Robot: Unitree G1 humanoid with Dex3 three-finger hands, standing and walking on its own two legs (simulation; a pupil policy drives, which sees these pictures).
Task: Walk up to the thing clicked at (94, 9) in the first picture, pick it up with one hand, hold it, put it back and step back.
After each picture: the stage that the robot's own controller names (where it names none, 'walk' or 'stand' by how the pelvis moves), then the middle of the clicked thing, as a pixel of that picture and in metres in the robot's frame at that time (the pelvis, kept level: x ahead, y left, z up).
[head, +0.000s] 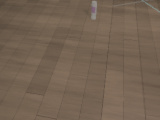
stand; (93, 10) +1.98 -0.14 -0.66
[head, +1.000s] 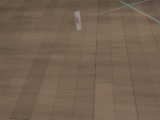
walk; (78, 21) +1.84 +0.20 -0.64
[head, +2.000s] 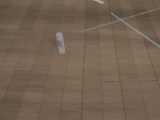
walk; (60, 43) +1.27 +0.32 -0.64
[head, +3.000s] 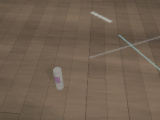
walk; (58, 78) +0.81 +0.25 -0.63
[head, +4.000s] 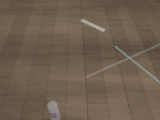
walk; (54, 112) +0.50 +0.19 -0.64
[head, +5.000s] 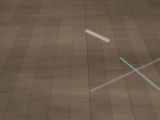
stand; out of the picture +0.40 +0.21 -0.64
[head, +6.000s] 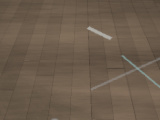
stand; out of the picture +0.39 +0.21 -0.65
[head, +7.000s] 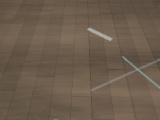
stand; out of the picture +0.40 +0.20 -0.66
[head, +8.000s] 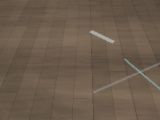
stand; out of the picture +0.40 +0.20 -0.66
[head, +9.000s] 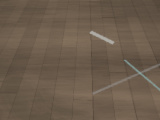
stand; out of the picture +0.39 +0.20 -0.66
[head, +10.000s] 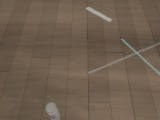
go down; (53, 112) +0.42 +0.20 -0.63
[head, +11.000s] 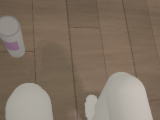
go down; (13, 40) +0.50 +0.21 -0.23
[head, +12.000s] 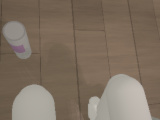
close in; (19, 43) +0.50 +0.20 -0.26
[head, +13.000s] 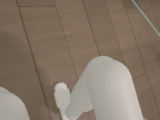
close in; out of the picture +0.49 +0.25 -0.18
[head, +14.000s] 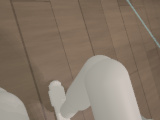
lift; out of the picture +0.48 +0.26 -0.18
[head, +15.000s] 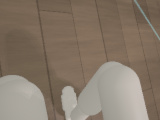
lift; out of the picture +0.40 +0.24 -0.16
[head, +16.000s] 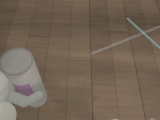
lift; (29, 83) +0.33 +0.17 +0.03
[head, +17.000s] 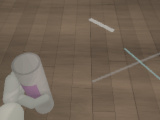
hold; (37, 88) +0.32 +0.16 +0.05
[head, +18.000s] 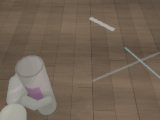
hold; (40, 89) +0.32 +0.16 +0.03
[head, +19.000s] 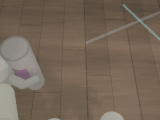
crouch; (27, 68) +0.39 +0.17 -0.02
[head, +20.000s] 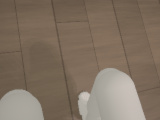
lower; out of the picture +0.53 +0.23 -0.06
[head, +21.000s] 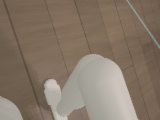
lower; out of the picture +0.49 +0.26 -0.19
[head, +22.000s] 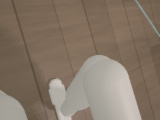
lower; out of the picture +0.49 +0.26 -0.18
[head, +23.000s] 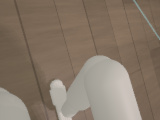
lower; out of the picture +0.48 +0.26 -0.18
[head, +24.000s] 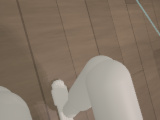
lower; out of the picture +0.47 +0.25 -0.18
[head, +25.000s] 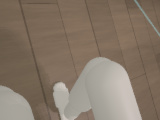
open; out of the picture +0.48 +0.23 -0.19
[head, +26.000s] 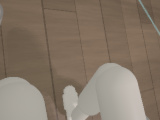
stand; out of the picture +0.47 +0.21 -0.20
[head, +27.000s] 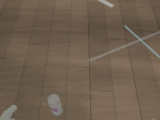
stand; (55, 105) +0.42 +0.15 -0.53
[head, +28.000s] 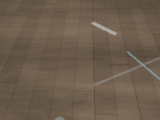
stand; out of the picture +0.39 +0.16 -0.60
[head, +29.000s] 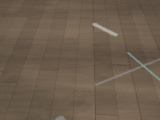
stand; out of the picture +0.40 +0.15 -0.60
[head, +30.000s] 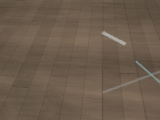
stand; out of the picture +0.41 +0.14 -0.66
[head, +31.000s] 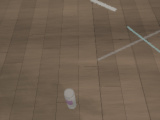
walk; (70, 99) +0.49 +0.12 -0.63
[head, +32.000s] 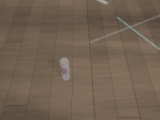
walk; (65, 69) +0.78 +0.15 -0.62
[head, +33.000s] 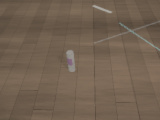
stand; (71, 61) +1.05 +0.20 -0.64
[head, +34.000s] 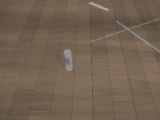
stand; (68, 60) +1.04 +0.17 -0.66
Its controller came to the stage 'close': yes
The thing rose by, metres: 0.70
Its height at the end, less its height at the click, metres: +0.00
